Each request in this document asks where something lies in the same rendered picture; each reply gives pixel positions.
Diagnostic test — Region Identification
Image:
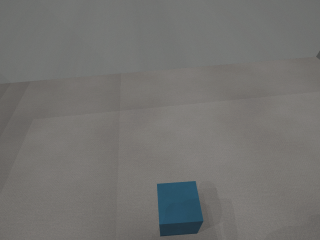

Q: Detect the carton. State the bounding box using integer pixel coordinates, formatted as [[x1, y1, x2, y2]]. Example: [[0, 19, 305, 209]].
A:
[[157, 181, 204, 237]]

